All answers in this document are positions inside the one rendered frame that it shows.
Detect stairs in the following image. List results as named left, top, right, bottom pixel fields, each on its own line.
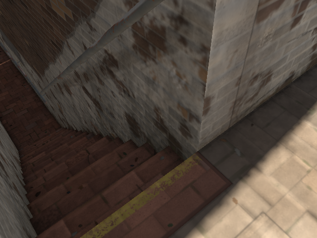
left=18, top=127, right=184, bottom=238

